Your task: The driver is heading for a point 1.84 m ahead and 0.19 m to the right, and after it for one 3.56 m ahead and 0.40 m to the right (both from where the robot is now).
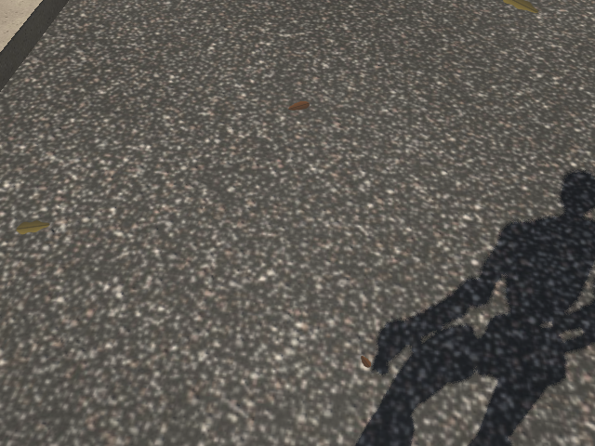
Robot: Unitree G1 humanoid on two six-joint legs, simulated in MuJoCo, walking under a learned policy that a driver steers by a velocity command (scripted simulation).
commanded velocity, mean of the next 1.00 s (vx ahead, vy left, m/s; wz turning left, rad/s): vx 0.09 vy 0.00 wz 0.00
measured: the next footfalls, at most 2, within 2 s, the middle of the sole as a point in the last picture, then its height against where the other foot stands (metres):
right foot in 1.38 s outside the picture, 0.11 m lower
left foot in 1.84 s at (273, 378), level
